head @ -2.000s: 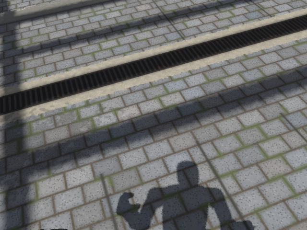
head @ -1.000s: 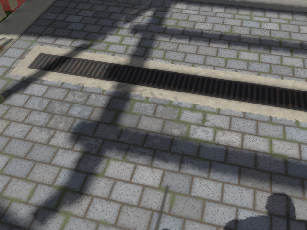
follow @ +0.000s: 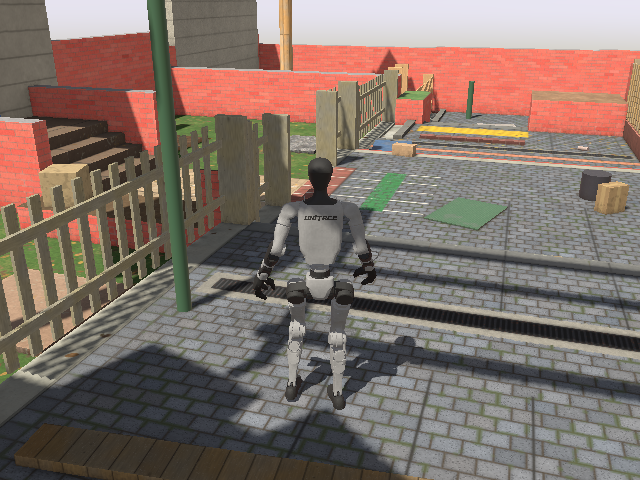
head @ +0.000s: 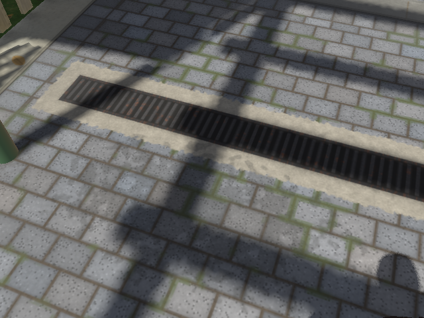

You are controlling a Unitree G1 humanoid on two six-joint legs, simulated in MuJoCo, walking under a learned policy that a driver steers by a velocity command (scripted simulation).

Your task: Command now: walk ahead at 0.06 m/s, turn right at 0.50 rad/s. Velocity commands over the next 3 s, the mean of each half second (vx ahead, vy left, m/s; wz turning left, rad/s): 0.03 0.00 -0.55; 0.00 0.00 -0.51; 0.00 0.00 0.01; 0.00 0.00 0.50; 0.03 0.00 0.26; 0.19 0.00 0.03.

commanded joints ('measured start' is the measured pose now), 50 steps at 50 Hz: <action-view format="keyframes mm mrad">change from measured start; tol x32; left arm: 1 -72 139 32 -92 -9 4 9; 50 -47 168 39 -166 23 4 13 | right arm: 1 55 -106 -42 -59 8 -32 7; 50 -8 -131 -49 -42 -32 -23 32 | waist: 1 -74 -151 -117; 4 -10 278 -141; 21 -39 174 -124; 24 -66 -362 -117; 50 -34 173 -85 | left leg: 1 180 -28 32 -219 63 25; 5 430 443 -413 -322 554 372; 17 379 302 46 -308 464 304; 22 289 278 129 -160 287 197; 24 -169 62 267 329 -427 -1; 26 -209 42 68 536 -377 15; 44 129 -20 55 -52 -103 23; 50 325 368 -313 -363 426 380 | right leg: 1 65 -218 296 -32 189 -124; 4 -271 24 1 387 -465 35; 8 -320 -94 -28 756 -297 142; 20 -56 -140 -205 210 -145 93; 24 369 -463 308 -62 648 -184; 45 148 -266 332 -15 326 -145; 50 -116 -57 36 453 -435 101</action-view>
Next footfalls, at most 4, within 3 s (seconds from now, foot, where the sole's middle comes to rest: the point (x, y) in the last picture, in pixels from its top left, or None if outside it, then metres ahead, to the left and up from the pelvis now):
0.06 left None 0.12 0.13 -0.77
0.46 right None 0.04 -0.13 -0.77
0.94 left None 0.12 0.06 -0.77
1.24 right None -0.03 -0.14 -0.77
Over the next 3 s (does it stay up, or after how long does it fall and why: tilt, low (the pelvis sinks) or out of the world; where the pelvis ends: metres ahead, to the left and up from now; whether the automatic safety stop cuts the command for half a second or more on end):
stays up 0.16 -0.08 0.01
